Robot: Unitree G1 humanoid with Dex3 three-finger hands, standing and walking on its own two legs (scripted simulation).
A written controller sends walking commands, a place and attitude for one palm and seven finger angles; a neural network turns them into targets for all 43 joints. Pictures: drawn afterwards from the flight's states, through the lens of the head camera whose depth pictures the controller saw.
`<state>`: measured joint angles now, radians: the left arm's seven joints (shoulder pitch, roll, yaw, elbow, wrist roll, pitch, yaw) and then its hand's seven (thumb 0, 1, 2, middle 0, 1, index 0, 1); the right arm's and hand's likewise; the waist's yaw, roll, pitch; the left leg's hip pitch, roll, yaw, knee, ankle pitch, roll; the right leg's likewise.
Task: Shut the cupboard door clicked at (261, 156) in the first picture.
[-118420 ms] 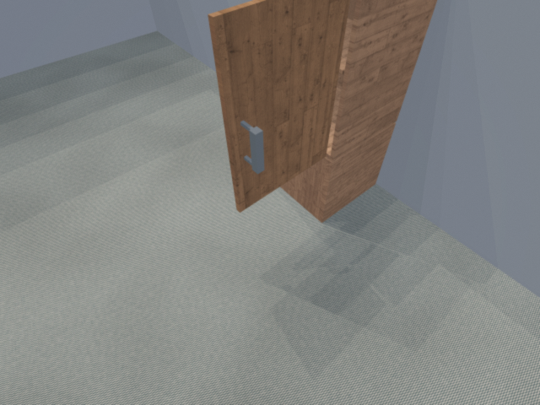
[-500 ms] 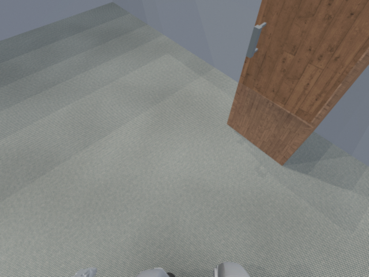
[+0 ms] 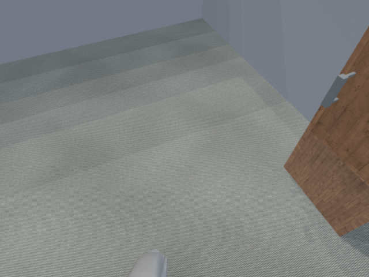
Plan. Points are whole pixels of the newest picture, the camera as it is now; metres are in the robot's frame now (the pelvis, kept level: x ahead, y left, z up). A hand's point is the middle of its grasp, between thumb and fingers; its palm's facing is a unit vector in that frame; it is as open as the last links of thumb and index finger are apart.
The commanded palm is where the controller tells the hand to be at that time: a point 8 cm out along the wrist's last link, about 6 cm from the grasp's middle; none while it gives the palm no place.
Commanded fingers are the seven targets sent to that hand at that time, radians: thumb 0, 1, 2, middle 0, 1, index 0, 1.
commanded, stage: walk to a spot facing it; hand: left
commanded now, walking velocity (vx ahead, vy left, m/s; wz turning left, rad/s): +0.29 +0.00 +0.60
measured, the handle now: (338, 89) +0.73 -0.54 -0.08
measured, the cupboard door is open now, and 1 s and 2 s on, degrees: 3 3 3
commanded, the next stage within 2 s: turn to face it in 0.28 s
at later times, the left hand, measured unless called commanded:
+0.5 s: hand (86, 251) +0.21 +0.28 -0.18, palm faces +0.31 -0.93 -0.19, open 7.3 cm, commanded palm none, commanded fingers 0.00 0.90 0.90 -0.20 -0.30 -0.20 -0.30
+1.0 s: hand (103, 198) +0.36 +0.27 -0.18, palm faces +0.05 -0.97 -0.23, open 7.3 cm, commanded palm none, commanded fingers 0.00 0.90 0.90 -0.20 -0.30 -0.20 -0.30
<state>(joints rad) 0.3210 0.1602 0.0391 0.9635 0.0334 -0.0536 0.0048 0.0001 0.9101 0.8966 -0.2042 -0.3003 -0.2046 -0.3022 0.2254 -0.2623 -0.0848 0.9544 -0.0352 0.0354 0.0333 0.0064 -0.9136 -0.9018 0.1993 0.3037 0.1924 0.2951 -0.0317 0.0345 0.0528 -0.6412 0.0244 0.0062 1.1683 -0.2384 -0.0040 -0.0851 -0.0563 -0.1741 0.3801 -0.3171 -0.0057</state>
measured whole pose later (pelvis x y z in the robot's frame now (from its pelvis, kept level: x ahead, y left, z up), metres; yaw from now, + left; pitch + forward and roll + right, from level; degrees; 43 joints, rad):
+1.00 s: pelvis +0.34 +0.08 -0.01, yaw +0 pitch +0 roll +0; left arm 0.26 0.18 0.05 0.95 0.02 0.02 0.02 0.00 0.91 0.90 -0.21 -0.30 -0.21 -0.30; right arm 0.19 -0.18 -0.05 0.97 -0.01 0.05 -0.03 0.01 -0.91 -0.90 0.20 0.30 0.20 0.30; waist 0.01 -0.01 0.13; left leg -0.48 0.02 0.00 1.20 -0.43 -0.06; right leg -0.21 0.07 0.02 0.50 -0.29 -0.07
